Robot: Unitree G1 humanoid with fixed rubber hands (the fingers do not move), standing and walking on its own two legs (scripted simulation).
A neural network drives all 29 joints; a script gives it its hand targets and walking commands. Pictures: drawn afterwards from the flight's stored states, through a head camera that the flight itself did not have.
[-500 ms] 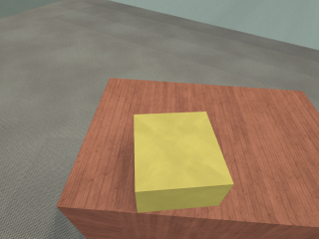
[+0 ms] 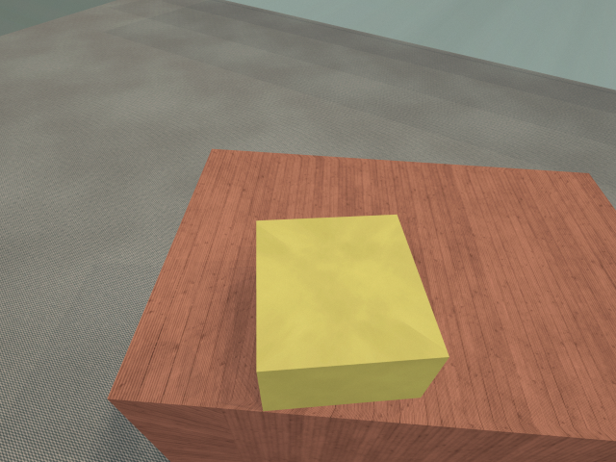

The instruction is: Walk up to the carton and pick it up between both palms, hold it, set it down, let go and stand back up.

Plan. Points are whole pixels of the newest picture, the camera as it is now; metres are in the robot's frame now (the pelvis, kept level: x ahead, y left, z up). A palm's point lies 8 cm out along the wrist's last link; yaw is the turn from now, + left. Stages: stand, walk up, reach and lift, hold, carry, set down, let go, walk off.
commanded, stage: stand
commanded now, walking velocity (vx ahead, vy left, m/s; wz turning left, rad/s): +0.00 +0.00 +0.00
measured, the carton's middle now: (335, 305) +0.39 -0.05 -0.06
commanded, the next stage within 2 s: none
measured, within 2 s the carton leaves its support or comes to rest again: neither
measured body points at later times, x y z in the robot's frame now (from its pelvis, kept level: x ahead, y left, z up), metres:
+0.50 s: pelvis +0.00 -0.01 +0.00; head +0.01 +0.00 +0.45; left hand +0.00 +0.23 -0.15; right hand +0.01 -0.24 -0.15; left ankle +0.02 +0.11 -0.74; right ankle -0.04 -0.11 -0.74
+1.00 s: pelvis +0.00 -0.01 +0.00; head +0.00 -0.01 +0.45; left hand -0.01 +0.23 -0.15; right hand +0.01 -0.25 -0.15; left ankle +0.02 +0.11 -0.74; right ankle -0.04 -0.11 -0.74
